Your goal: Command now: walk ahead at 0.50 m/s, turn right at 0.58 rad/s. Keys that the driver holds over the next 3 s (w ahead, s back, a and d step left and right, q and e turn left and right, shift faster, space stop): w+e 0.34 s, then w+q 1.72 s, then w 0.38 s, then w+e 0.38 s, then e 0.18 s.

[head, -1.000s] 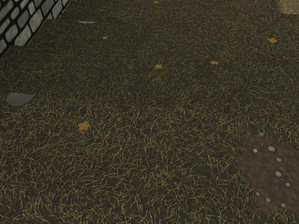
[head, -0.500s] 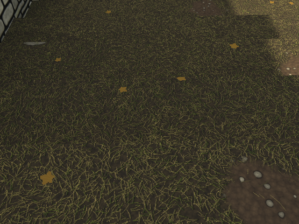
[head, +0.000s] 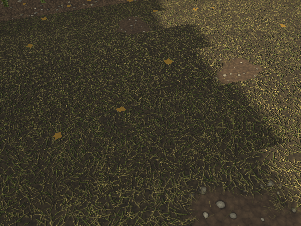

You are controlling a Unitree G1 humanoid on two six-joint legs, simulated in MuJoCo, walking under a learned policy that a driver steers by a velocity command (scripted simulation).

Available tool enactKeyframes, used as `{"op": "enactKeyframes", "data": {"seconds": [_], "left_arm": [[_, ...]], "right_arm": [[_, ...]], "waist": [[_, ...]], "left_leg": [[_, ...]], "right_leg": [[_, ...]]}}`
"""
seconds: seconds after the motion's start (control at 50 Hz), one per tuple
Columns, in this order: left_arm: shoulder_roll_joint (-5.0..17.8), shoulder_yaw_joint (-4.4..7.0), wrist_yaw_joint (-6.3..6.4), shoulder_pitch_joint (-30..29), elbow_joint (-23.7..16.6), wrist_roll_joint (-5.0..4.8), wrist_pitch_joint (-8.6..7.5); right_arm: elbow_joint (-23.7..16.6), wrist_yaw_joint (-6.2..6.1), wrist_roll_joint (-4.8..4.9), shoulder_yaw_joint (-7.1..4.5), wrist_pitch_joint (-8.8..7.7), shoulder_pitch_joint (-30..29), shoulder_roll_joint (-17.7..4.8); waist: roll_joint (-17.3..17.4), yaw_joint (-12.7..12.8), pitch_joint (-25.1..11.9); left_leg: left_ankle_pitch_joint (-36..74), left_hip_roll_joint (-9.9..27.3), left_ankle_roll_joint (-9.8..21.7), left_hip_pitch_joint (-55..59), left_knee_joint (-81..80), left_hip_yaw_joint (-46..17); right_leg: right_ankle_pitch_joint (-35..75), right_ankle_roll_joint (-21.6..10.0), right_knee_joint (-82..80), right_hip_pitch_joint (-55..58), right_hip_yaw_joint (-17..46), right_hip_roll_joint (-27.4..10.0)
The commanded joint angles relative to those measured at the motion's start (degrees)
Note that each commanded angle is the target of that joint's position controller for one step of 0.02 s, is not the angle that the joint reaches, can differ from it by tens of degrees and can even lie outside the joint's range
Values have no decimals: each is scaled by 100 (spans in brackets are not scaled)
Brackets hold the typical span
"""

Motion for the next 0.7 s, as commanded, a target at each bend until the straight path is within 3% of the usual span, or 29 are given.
{"op": "enactKeyframes", "data": {"seconds": [0.02, 0.06, 0.08, 0.1, 0.12, 0.14, 0.16, 0.18, 0.2, 0.22, 0.24, 0.26, 0.28, 0.3, 0.32, 0.36, 0.38, 0.4, 0.42, 0.46, 0.5, 0.56, 0.58, 0.6, 0.62, 0.64, 0.66, 0.68, 0.7], "left_arm": [[154, -89, -128, 936, 316, -49, 73], [-9, -276, -75, 76, -59, 71, 232], [-366, -455, 88, -178, -244, 157, 191], [53, -383, 185, -302, -366, 122, 181], [1131, 78, 317, -119, -49, -419, 418], [955, 31, 544, -29, -247, -824, 497], [708, -20, 646, 176, -163, -759, 509], [992, 86, 560, 572, 29, -234, 693], [335, -336, 104, 1112, 128, 332, 383], [248, -334, -54, 1087, 199, 195, 294], [423, -315, -150, 1014, 141, 10, 295], [834, 76, 219, 658, 65, -279, 683], [582, 69, 310, 934, 28, -330, 852], [194, 43, 400, 1617, -114, -507, 939], [215, -91, 465, 1517, -248, -383, 969], [141, -130, 419, 44, -648, -100, 930], [235, -84, 373, -1142, -913, -3, 901], [-422, -476, 116, -72, -608, 238, 545], [209, -86, 177, -1281, -923, -138, 759], [29, -241, 3, -1122, -979, -60, 835], [-106, -303, -118, -1102, -834, -259, 855], [104, -301, -42, -1793, -959, -238, 838], [187, -419, -213, -1861, -919, 71, 780], [307, -339, -232, -1930, -972, 72, 735], [619, -226, -209, -2012, -1007, 3, 655], [661, -138, -55, -1014, -672, -45, 582], [1003, -73, 59, 14, -570, 68, 500], [1407, 93, 140, 535, -405, -91, 586], [1211, 48, 176, 536, -351, -228, 682]], "right_arm": [[-1115, -72, -88, 12, -37, -1115, -137], [-895, -46, -350, 119, 121, -376, 82], [-689, 0, -385, 167, 35, -87, 33], [-637, 27, -232, 177, 35, 131, 49], [-773, 73, 383, 27, 202, -414, -264], [-1120, -100, 889, -6, 96, -1380, -413], [-1312, -136, 896, 47, 71, -1748, -331], [-889, -47, 540, 129, 203, -971, -173], [-518, 7, -395, 259, 250, -172, -70], [-506, -15, -457, 110, 310, -32, -330], [-540, -18, -329, 26, 331, 102, -574], [-337, -87, 451, -184, 264, 551, -853], [-132, -123, 415, -208, 216, 1105, -956], [-22, -65, 227, -217, 99, 1404, -1138], [-121, 6, 337, -229, 58, 1368, -966], [-30, -114, 324, -234, 73, 1205, -855], [113, -188, 304, -61, 34, 1244, -382], [33, -19, -415, 285, 37, 813, 320], [257, -226, 155, 18, -9, 726, -393], [90, -317, 339, 44, -2, 65, -552], [181, -286, 502, -5, 14, 405, -701], [245, -209, 441, -63, 156, 919, -738], [202, 126, -206, -86, 2, 823, -866], [176, 232, -66, -235, 18, 814, -1156], [264, 240, -27, -239, 34, 991, -1088], [312, -6, 474, -166, 199, 1278, -757], [192, -100, 525, -46, 228, 1588, -332], [22, -149, 597, 65, 288, 1876, 112], [19, -199, 423, -117, 393, 1407, -457]], "waist": [[-273, 70, 409], [-353, -468, 521], [-186, -409, 486], [-267, -460, 187], [-170, -692, 153], [-39, -291, 589], [-50, -156, 611], [-445, -50, 221], [-411, -46, 1018], [-222, -344, 1134], [-21, -566, 1029], [-290, -648, -111], [236, -698, -515], [1034, -124, -1052], [1017, -209, -1349], [961, -470, -440], [344, -651, 398], [-27, -190, 975], [290, 9, 1066], [502, 366, 631], [1023, 194, 337], [436, -125, 573], [-331, -68, 512], [-26, -66, 333], [153, -78, 193], [450, 78, -231], [-303, 377, -999], [-1569, 490, -1901], [-914, 566, -1323]], "left_leg": [[505, -29, 115, -3141, 307, -549], [2005, -38, 288, -1829, -355, -370], [4072, 52, 258, -1163, -1532, -501], [5735, -38, 125, 245, -2456, -142], [5197, -702, -183, 1030, -2815, 775], [4929, -448, -276, 711, -3308, 19], [4815, -428, -372, 420, -3936, -85], [5751, -481, -399, 756, -4224, 328], [5818, 402, -263, 690, -4582, -464], [5661, 261, -241, 988, -4711, -32], [5433, 85, -265, 1828, -4959, 440], [5321, -60, -175, 1979, -5510, 428], [6342, 699, 7, 3046, -5269, -436], [8916, 1634, 229, 4787, -3281, -1112], [7270, 2056, 487, 5031, -3285, -1621], [1964, 2542, 1485, 3185, -5117, -2952], [2305, 2441, 1482, 2307, -5315, -2767], [2190, 2044, 1854, 1081, -5677, -2691], [2979, 1958, 1234, 503, -5677, -2082], [3349, 738, 836, -951, -6002, -431], [3985, 615, 737, -996, -6213, -212], [4131, 882, 801, 573, -6090, -555], [3757, 1267, 1246, 1207, -5724, -982], [3883, 1341, 1386, 1771, -5653, -979], [4006, 1258, 1302, 1673, -5483, -961], [4284, 476, 679, 1362, -4337, -282], [3043, 164, 430, -14, -2597, 6], [107, -537, 194, -1576, -747, 433], [87, -405, 285, -2141, -127, -46]], "right_leg": [[2317, -1780, -1410, 1053, 2971, -1603], [1199, -1428, -1280, -1145, 2218, -995], [773, -1070, -1040, -1778, 1431, -489], [302, -787, -746, -2607, 793, 57], [516, -1007, -1429, -2700, 1445, -201], [498, -961, -836, -2787, 1619, -366], [366, -920, -635, -2212, 1794, -374], [287, -900, -167, -1308, 1638, -315], [-1541, -728, 557, -1633, 2083, -355], [-1633, -845, 775, -1596, 2304, -340], [-1617, -818, 1156, -1849, 2246, -140], [427, -816, 2460, -561, 1295, 142], [-725, -671, 4752, -1243, 1094, 594], [-2253, -465, 6853, -3087, 724, 612], [-1574, -502, 7124, -4232, 511, 77], [-536, -328, 6954, -5052, 428, -255], [-149, -301, 6369, -5192, 935, -377], [2096, -403, 4588, -5077, 1913, -789], [1114, -70, 3742, -4023, 1207, -554], [2487, 122, 960, -1526, 255, -627], [3220, 180, -26, -57, -58, -349], [2337, 177, -1083, -518, -186, -315], [2780, 61, -1639, -870, 683, -553], [2706, -33, -1968, -829, 425, -495], [2791, -244, -1922, -173, 302, -464], [1907, -154, -1810, 1036, -96, -261], [2524, -508, -1437, 2939, 1187, -1512], [1962, -1058, -2277, 4135, 3272, -2765], [1427, -941, -2735, 3562, 3446, -2615]]}}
